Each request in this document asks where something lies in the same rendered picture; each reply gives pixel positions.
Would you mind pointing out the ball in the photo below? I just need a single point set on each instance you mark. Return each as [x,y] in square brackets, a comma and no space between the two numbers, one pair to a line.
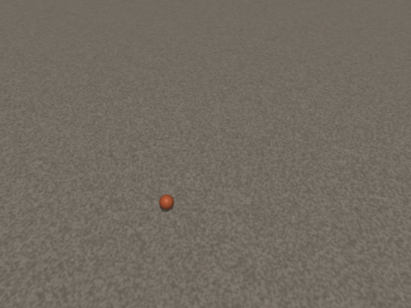
[166,201]

